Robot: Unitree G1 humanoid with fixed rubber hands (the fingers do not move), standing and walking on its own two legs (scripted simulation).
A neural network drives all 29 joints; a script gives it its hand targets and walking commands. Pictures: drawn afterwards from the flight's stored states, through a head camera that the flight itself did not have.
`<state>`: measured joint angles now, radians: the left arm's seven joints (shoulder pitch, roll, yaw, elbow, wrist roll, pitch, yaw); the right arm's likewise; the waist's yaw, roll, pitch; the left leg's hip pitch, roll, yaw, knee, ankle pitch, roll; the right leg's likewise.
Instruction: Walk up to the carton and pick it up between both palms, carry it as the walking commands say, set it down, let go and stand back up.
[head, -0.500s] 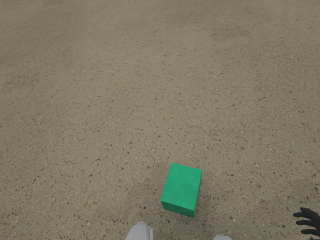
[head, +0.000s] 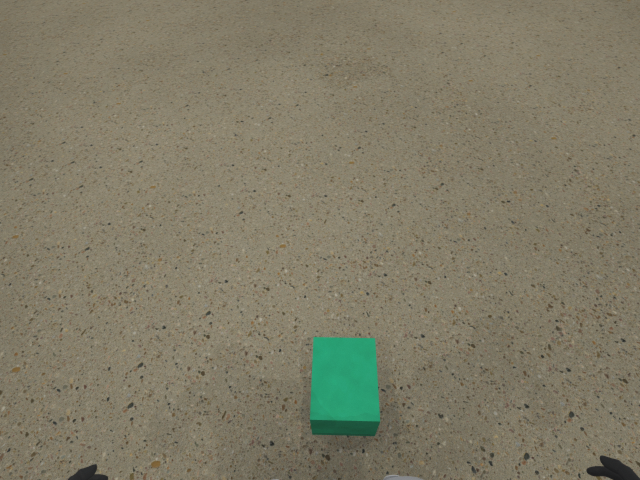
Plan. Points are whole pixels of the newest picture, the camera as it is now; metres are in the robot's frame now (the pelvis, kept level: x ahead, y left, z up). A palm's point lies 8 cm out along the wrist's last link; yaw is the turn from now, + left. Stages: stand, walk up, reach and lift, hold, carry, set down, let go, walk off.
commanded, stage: walk up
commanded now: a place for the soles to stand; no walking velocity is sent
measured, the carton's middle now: (343, 386) +0.45 -0.03 -0.66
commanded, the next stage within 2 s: reach and lift in 1.90 s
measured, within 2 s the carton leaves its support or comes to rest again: neither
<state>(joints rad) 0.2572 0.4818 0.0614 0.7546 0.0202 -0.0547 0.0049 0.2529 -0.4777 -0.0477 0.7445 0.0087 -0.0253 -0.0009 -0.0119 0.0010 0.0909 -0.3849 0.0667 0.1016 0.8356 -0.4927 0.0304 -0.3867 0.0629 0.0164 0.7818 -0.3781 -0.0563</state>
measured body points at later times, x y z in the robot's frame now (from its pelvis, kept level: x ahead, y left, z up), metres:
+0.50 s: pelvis +0.00 +0.00 +0.01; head +0.01 -0.01 +0.46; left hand +0.16 +0.31 -0.08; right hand +0.05 -0.35 -0.09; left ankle +0.01 +0.11 -0.71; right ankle +0.02 -0.13 -0.71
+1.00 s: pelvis +0.01 -0.02 +0.04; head +0.02 -0.03 +0.49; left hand +0.18 +0.28 -0.07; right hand +0.09 -0.36 -0.08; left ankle +0.01 +0.11 -0.71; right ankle +0.02 -0.13 -0.71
